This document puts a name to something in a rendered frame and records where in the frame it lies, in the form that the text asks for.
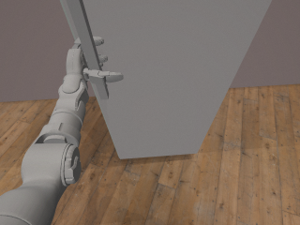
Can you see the robot left forearm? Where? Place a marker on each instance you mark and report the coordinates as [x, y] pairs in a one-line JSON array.
[[68, 114]]

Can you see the left robot hand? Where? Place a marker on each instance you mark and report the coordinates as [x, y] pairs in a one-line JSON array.
[[77, 63]]

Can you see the robot left upper arm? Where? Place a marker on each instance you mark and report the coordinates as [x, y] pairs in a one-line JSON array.
[[47, 170]]

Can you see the fridge door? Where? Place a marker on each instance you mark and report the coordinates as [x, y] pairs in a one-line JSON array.
[[178, 59]]

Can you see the handle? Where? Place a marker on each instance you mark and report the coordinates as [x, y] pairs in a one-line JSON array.
[[79, 17]]

